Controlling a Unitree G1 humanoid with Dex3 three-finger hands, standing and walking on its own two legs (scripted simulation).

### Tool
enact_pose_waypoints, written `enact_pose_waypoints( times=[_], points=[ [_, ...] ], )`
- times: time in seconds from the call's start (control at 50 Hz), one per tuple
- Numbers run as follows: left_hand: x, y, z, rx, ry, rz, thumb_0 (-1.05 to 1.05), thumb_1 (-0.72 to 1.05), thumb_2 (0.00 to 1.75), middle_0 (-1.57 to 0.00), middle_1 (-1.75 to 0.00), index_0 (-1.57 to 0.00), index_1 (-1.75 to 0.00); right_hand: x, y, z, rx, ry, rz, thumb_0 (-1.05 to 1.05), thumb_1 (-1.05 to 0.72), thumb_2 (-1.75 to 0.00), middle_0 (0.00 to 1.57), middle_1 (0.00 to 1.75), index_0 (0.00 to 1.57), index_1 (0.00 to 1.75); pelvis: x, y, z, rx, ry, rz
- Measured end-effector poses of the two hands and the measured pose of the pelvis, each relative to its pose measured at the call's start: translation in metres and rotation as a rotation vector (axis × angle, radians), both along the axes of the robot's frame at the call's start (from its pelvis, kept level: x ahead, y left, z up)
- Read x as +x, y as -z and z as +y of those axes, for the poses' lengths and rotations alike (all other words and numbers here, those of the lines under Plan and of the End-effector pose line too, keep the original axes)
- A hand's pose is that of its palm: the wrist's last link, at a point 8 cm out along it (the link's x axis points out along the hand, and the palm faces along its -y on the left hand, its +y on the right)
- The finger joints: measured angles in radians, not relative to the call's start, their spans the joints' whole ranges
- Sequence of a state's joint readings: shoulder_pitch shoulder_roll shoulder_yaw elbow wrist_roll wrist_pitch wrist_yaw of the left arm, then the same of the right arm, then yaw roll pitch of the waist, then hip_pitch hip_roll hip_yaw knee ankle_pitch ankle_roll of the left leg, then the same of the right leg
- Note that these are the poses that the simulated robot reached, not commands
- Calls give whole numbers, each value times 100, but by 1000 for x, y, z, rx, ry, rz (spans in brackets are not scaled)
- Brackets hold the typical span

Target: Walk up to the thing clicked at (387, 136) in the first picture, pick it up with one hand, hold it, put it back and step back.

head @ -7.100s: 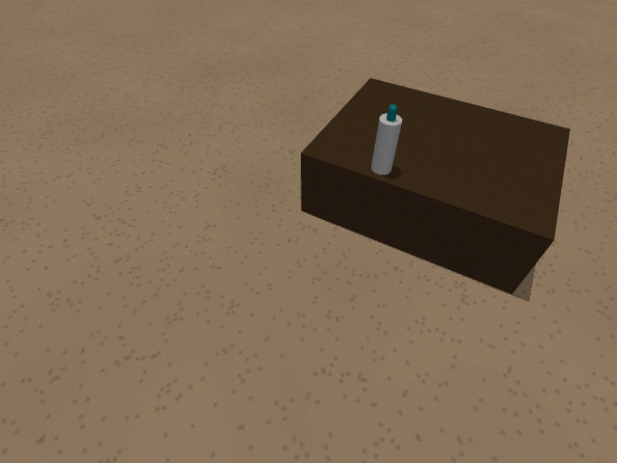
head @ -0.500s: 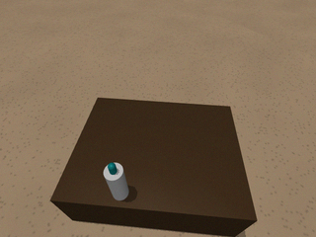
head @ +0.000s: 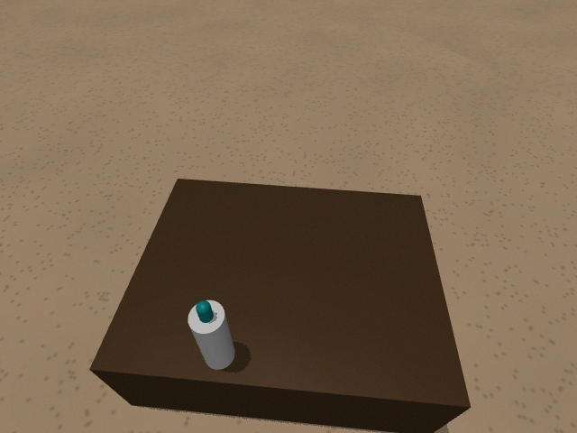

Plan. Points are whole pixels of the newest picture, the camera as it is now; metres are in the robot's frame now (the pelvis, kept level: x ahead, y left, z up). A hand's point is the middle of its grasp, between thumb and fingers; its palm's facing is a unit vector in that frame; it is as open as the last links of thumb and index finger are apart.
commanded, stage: stand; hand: left
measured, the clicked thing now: (212, 332) +0.41 +0.19 -0.32
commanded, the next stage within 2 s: go down in 0.06 s
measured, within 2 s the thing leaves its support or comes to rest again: neither
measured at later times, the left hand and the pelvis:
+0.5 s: hand out of the picture +0.16 +0.26 -0.15, palm faces +0.03 -0.94 -0.35, open 13.2 cm; pelvis -0.01 +0.01 -0.02, yaw -1 degrees
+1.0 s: hand out of the picture +0.15 +0.28 -0.15, palm faces +0.04 -0.94 -0.33, open 17.2 cm; pelvis +0.00 +0.02 -0.04, yaw +0 degrees
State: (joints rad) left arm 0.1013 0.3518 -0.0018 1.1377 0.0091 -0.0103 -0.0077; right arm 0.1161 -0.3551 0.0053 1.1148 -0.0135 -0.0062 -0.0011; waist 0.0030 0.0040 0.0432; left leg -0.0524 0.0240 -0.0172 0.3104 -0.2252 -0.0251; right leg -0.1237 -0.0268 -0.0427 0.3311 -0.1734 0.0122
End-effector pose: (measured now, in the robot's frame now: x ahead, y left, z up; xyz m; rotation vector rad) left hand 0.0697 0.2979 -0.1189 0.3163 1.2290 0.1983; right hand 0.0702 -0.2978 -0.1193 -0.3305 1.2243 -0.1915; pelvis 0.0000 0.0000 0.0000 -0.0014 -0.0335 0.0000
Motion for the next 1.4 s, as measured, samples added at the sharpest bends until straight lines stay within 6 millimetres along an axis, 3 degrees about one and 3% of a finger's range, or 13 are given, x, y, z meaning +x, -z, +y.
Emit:
enact_pose_waypoints(
  times=[0.2, 0.36, 0.46, 0.58, 0.72, 0.94, 1.1, 1.4],
  points=[
    [2, 0, 1, 0, -8, -17, 1, 90, 89, -19, -29, -20, -29, 2, -2, 1, -1, 8, -23, 1, -92, -91, 20, 30, 21, 30, -2, 0, 1, 0, 1, 12],
    [63, 4, -1, -20, -8, -169, 1, 61, 60, -8, -14, -10, -13, 3, 4, 28, 41, 23, -135, 1, -100, -93, 20, 30, 20, 30, -18, 12, -1, 1, 6, 103],
    [80, -5, 6, 2, 5, -186, 1, 34, 35, -6, -8, -8, -6, 0, 4, 42, 66, 62, -182, 1, -101, -93, 20, 30, 20, 30, -14, 14, 3, -4, 18, 120],
    [74, -7, 11, 4, -14, -115, 1, 2, 17, -6, -4, -7, -3, 16, 3, 52, 76, 58, -266, 1, -98, -92, 20, 30, 20, 30, -9, 19, 10, -9, 22, 134],
    [68, 0, 12, -26, -40, -120, 0, -29, 9, -7, -4, -8, -3, 47, -2, 58, 55, -2, -357, 1, -92, -90, 20, 30, 20, 30, -5, 27, 15, -16, 12, 160],
    [73, -5, 22, -15, -9, -159, 0, -47, 4, -8, -5, -9, -5, 82, -7, 64, 11, -41, -478, 1, -88, -89, 20, 30, 21, 30, 4, 41, 20, -34, -1, 191],
    [71, -5, 21, -19, -12, -167, 0, -54, 4, -8, -5, -9, -5, 86, 0, 71, 12, -45, -518, 1, -87, -89, 20, 30, 21, 30, 4, 52, 23, -43, -7, 218],
    [55, -9, 25, 4, -26, -205, 0, -57, 6, -8, -6, -8, -6, 72, 11, 73, -10, -37, -554, 1, -87, -89, 20, 30, 21, 30, -8, 67, 21, -51, -13, 235]
  ],
)
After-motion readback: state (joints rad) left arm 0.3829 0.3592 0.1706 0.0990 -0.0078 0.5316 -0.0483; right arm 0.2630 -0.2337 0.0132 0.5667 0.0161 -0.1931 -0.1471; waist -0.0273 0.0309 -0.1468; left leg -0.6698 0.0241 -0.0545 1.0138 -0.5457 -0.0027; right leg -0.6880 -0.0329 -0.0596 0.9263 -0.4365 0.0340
